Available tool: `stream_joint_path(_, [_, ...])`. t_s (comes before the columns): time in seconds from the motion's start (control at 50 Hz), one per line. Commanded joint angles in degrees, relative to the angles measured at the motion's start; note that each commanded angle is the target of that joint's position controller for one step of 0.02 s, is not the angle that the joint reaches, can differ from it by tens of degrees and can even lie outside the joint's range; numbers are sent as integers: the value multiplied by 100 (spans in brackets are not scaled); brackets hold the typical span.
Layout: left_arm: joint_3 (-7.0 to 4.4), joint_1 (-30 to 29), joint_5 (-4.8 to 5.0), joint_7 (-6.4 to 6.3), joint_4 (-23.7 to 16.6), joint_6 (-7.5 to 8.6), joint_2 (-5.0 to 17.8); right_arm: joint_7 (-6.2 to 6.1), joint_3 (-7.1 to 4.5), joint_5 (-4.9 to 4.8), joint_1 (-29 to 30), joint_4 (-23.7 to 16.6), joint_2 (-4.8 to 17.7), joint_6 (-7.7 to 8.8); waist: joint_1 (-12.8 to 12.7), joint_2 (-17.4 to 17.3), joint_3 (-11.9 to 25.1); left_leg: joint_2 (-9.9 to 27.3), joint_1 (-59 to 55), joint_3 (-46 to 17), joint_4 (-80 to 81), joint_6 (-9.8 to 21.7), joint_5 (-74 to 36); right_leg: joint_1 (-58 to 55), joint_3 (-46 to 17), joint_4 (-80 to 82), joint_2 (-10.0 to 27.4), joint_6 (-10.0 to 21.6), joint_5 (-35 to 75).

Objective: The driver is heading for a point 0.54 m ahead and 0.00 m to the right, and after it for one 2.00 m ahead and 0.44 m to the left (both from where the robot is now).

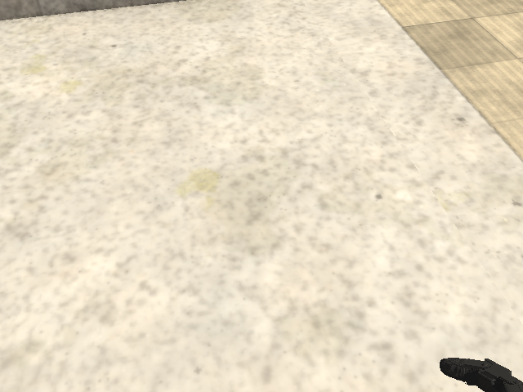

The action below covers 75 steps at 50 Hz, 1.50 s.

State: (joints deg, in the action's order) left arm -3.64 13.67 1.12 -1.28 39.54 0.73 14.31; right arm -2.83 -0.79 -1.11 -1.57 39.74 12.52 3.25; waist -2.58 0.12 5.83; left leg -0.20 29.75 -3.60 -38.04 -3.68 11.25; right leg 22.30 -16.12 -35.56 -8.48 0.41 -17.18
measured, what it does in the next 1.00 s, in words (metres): walks ahead: left foot, then right foot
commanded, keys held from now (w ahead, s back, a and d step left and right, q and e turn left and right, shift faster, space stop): e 0.10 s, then w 0.54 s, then w+q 0.36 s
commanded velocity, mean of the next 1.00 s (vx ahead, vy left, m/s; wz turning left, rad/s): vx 0.34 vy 0.00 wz -0.09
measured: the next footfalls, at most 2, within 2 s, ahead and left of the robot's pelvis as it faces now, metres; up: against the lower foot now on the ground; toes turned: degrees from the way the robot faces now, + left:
left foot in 0.02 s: +0.10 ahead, +0.13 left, +0.00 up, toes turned -4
right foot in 0.46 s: +0.06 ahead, -0.14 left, +0.00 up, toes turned -12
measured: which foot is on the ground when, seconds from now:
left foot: up 0.00-0.00, down 0.02-0.48, up 0.50-0.90, down 0.92-1.00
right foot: down 0.00-0.00, up 0.02-0.44, down 0.46-0.94, up 0.96-1.00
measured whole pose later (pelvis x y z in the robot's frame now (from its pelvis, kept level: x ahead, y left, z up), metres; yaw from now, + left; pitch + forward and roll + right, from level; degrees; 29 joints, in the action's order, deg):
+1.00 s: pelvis +0.31 -0.04 -0.01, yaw -2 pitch +5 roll +0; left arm -1.9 22.4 -0.8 -0.4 51.9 6.0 11.0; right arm 2.2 -3.6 -1.1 -3.6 43.9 13.4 3.8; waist -1.3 -0.1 2.4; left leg -3.2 31.9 3.1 -36.7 5.8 10.4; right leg 6.1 3.2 -52.7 1.3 -1.9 -27.8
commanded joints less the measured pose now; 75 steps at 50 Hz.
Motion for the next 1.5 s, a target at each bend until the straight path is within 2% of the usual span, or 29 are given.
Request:
stream_joint_path(0.02, [30,362,48,22,-382,-47,-189,-68,-414,184,-800,-255,1138,-1,240,-283,705,1642,-2909,-1173,937,692,-2846,1011,78,-1965,158,333,-1445])
stream_joint_path(0.04, [-14,534,79,61,-658,42,104,-58,-436,420,-677,-579,1241,-67,11,-1742,789,2666,-2985,-2852,1329,1537,-4210,2053,555,-2640,-94,-3,-2331])
stream_joint_path(0.06, [-131,411,53,60,-648,67,606,-52,-449,382,-561,-707,1046,-55,77,-1733,771,2855,-2782,-3189,1421,1977,-3383,2324,817,-3711,421,-314,-1995])
stream_joint_path(0.1, [-171,-63,52,-2,-548,-166,717,-101,-283,305,-334,-872,464,-73,198,-758,223,2009,-2049,-1900,1455,1589,-1309,2398,897,-4505,813,-496,-1131])
stream_joint_path(0.12, [49,-276,-372,125,-454,254,352,29,-232,191,-220,-630,345,204,299,-1461,378,1468,-1332,-1550,2199,1622,613,2594,1018,-5520,529,-449,-282])
stream_joint_path(0.14, [38,-361,-484,225,-444,399,394,30,-254,233,-61,-636,434,266,207,-1091,139,1292,-1149,-1240,2435,1511,1333,2607,1101,-5546,515,-329,-53])
stream_joint_path(0.18, [30,-264,-404,441,-182,445,467,97,-289,383,-455,-412,548,294,459,-640,49,1266,-1458,-998,2616,1482,1851,2867,1123,-5541,528,-265,61])
stream_joint_path(0.32, [-3,-281,-514,459,-68,412,456,240,-296,250,-516,-242,671,409,287,-520,45,1329,-1274,-356,2928,1434,1598,1571,1675,-2860,1117,-202,299])
stream_joint_path(0.38, [-27,-267,-375,486,-125,466,383,313,-422,175,-596,-176,861,440,367,-726,-136,1475,-1144,-383,2657,1515,1399,480,1731,-1196,1137,-172,-508])
stream_joint_path(0.46, [-219,527,-242,295,142,831,567,379,-388,311,-1010,158,556,320,97,-214,-61,1318,-483,-195,1228,1482,1656,-1680,1720,877,1023,480,666])
stream_joint_path(0.48, [-371,1139,-380,174,206,944,891,370,-248,412,-1232,193,-24,311,-52,659,224,773,137,433,-441,993,1408,-2488,710,1230,1833,1138,842])
stream_joint_path(0.5, [-485,1236,-228,109,35,1014,1546,402,-146,375,-1059,-353,-240,479,-142,1973,431,-350,2317,374,-1509,565,2139,-3676,-2364,2217,3202,2738,362])
stream_joint_path(0.52, [-384,1311,-410,69,245,1003,981,437,-212,303,-119,-311,218,505,-654,1117,-541,-251,3550,-521,-2520,711,1566,-3355,-2723,2585,3167,2381,-1338])
stream_joint_path(0.56, [-192,828,-424,131,378,862,461,318,-313,292,-274,-4,491,479,-142,510,-467,107,3451,-329,-3528,864,393,-2551,-1190,2267,2720,1599,-879])
stream_joint_path(0.64, [-7,296,-494,170,291,669,11,479,-223,477,-254,231,149,343,227,422,-260,326,2589,85,-3123,730,-931,-1454,358,2473,2175,1395,846])
stream_joint_path(0.74, [31,721,-463,282,592,739,164,720,-151,434,298,255,29,209,59,364,-535,379,1449,573,-1034,637,-1726,-1038,1361,2725,2063,1335,2072])
stream_joint_path(0.92, [38,1345,-510,219,1226,676,613,576,-389,123,356,21,495,238,314,528,-249,-513,-488,1154,654,1359,-1058,-2837,2456,1329,2132,537,6238])
stream_joint_path(0.94, [-200,661,-35,-31,889,475,1108,536,-589,-131,-996,319,916,137,1033,888,-187,-359,-1730,748,116,1558,-1425,-1909,2526,-282,1865,182,6796])
stream_joint_path(0.96, [-69,1013,-61,-90,679,522,676,443,-733,-62,-1995,462,1436,77,1083,-123,921,646,-4420,-836,-56,2158,-1988,309,2404,-2288,1467,-164,4949])
stream_joint_path(0.98, [175,1323,-195,17,661,649,-26,417,-670,-120,-2180,529,1418,15,792,-1295,1530,1738,-5234,-3366,1151,2846,-959,1680,1835,-4343,429,-370,-1088])
stream_joint_path(1.02, [7,89,129,118,198,879,406,285,-533,40,-1764,338,1000,-65,872,-766,635,1458,-4133,-2964,1943,2351,-138,2606,1051,-5072,930,-128,-486])
stream_joint_path(1.06, [-28,-230,-88,58,-102,896,435,265,-415,140,-1148,144,705,-19,430,-3,46,1227,-2518,-2172,2296,2248,-686,2218,1183,-4618,1284,-98,76])
stream_joint_path(1.16, [-29,-329,-236,-28,-512,618,349,182,-432,79,-980,-70,894,61,45,-37,-419,662,-909,-1381,2592,2134,-963,1949,1325,-3042,1562,-382,540])
stream_joint_path(1.32, [-11,-1628,-39,77,-858,689,500,143,-539,-91,-1775,-28,1047,-86,667,-414,-212,547,-1624,-1764,1658,1756,-474,797,1198,404,897,-507,1728])
stream_joint_path(1.4, [-269,-397,-176,99,-627,808,902,180,-463,22,-1593,-238,640,-102,-53,-499,447,108,-1283,-1782,-246,1272,-490,-1550,856,835,1275,202,1341])
stream_joint_path(1.42, [-365,488,-259,45,-549,782,1318,181,-370,64,-1746,-422,321,-87,-297,474,1174,-431,-70,-968,-1985,919,858,-3333,-507,871,2472,696,1208])
stream_joint_path(1.44, [-418,795,-187,101,-382,706,1477,166,-358,-92,-2300,-572,566,-39,-68,2403,1626,-510,1438,-567,-3435,685,2330,-4214,-3056,1412,3528,1556,-221])
stream_joint_path(1.46, [-291,469,-119,60,-582,650,898,154,-479,-126,-2164,-455,1062,-49,-203,1482,1029,-147,1943,-669,-4123,529,1822,-3829,-2864,1646,3368,1463,-1052])
stream_joint_path(1.5, [-192,60,-207,-8,-607,505,658,174,-538,-27,-1223,-662,1100,-124,-180,438,11,182,1805,-377,-4189,428,835,-2457,-1093,1743,2761,1040,-82])
Keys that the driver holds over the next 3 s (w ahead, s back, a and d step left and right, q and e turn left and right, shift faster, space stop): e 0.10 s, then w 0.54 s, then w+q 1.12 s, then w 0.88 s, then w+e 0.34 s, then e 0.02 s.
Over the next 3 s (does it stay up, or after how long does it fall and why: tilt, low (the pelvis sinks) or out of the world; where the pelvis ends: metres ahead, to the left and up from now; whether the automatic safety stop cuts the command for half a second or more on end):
stays up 1.26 0.37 0.00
